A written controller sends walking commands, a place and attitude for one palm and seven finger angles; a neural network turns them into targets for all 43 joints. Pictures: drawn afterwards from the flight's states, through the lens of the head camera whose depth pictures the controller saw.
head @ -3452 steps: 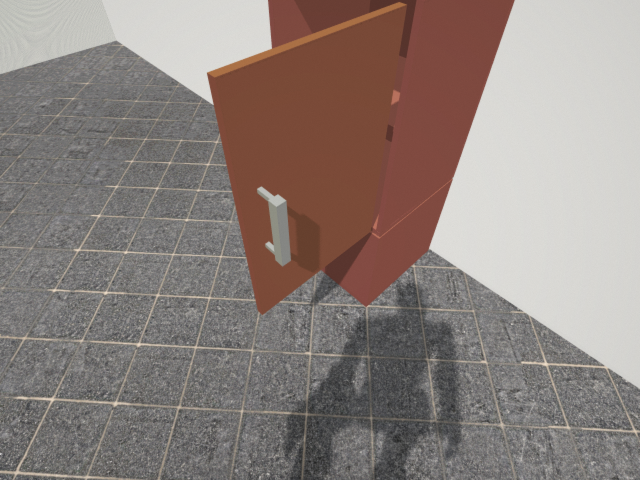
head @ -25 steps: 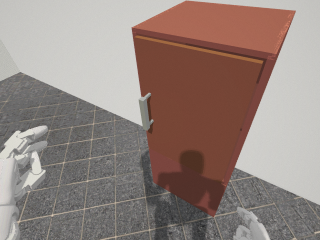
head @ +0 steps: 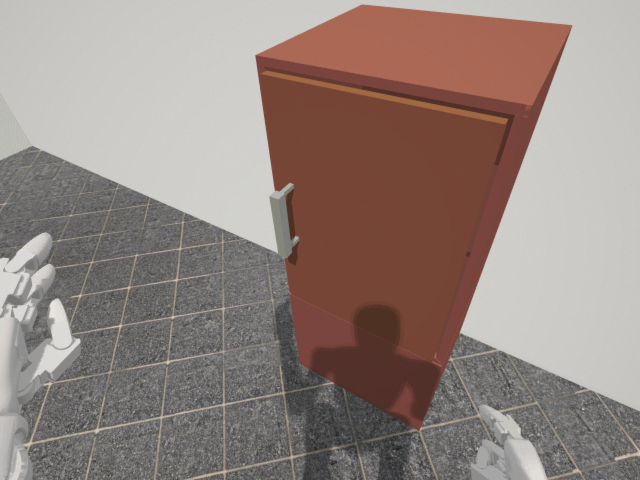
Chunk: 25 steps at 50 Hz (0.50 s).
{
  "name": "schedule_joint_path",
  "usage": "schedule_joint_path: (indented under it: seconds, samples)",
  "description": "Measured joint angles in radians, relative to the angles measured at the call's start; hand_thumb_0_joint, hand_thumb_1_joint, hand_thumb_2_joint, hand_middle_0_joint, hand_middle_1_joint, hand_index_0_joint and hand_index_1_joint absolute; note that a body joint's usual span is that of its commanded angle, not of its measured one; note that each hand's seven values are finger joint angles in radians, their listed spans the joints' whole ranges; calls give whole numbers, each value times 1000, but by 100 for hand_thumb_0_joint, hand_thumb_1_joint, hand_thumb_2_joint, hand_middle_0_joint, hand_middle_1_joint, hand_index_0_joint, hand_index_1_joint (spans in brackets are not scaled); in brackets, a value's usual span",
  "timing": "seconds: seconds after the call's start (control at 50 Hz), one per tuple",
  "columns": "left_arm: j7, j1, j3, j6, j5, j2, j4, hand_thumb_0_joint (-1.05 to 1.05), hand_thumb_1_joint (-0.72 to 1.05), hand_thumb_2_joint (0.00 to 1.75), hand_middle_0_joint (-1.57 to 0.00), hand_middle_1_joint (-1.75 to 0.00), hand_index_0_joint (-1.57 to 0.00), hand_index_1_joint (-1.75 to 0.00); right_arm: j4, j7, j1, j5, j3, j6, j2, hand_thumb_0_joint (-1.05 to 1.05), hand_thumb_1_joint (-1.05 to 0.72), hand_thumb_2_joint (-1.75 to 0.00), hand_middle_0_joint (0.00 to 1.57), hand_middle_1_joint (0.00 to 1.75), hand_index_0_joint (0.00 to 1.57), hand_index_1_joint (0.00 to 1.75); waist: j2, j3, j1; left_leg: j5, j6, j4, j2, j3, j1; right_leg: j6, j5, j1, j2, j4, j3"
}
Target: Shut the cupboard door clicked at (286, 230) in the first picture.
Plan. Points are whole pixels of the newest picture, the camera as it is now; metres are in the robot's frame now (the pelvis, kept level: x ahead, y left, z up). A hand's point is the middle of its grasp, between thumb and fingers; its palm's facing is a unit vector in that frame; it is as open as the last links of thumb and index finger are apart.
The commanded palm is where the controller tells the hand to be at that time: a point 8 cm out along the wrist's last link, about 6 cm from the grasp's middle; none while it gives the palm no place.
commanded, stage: step back with the hand held close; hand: left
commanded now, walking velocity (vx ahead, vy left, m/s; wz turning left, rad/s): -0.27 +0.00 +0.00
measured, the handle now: (287, 220) +0.63 +0.15 -0.05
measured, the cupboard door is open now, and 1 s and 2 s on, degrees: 0 0 0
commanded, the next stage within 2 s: stop stepping back and stand still in 1.36 s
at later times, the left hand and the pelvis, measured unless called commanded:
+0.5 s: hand (56, 348) +0.18 +0.28 +0.16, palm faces +0.36 -0.79 -0.50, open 7.4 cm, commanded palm +0.12 +0.32 +0.17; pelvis -0.03 +0.02 -0.01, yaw -2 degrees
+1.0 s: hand out of the picture +0.09 +0.30 +0.16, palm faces +0.49 -0.76 -0.43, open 7.4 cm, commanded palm +0.02 +0.33 +0.17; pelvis -0.11 +0.03 -0.03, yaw +1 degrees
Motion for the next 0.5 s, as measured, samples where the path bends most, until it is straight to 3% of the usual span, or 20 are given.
schedule_joint_path:
  seconds: [0.18, 0.4, 0.5]
  samples:
    - [8, 17, 27, -64, 20, 4, 15, 2, 89, 90, -21, -30, -21, -31, -14, -3, -6, -4, -15, 43, -24, 1, -90, -90, 20, 30, 20, 30, 20, -18, -21, -14, 7, 43, 12, 8, -90, 6, 9, -77, 10, 9, 7]
    - [15, 73, 62, -62, 15, 81, -63, 2, 89, 90, -21, -30, -21, -31, -67, -18, -12, 4, -35, 114, -24, 1, -90, -90, 20, 30, 20, 30, -12, -9, -59, -2, 26, 59, -8, 48, -143, 27, -6, -173, -14, 98, 42]
    - [25, 90, 72, -69, 16, 89, -77, 2, 89, 90, -21, -30, -21, -31, -77, -19, -4, 6, -32, 120, -18, 1, -90, -90, 20, 30, 20, 30, -24, -15, -64, 6, 34, 84, -5, 51, -175, 33, 6, -203, -13, 118, 43]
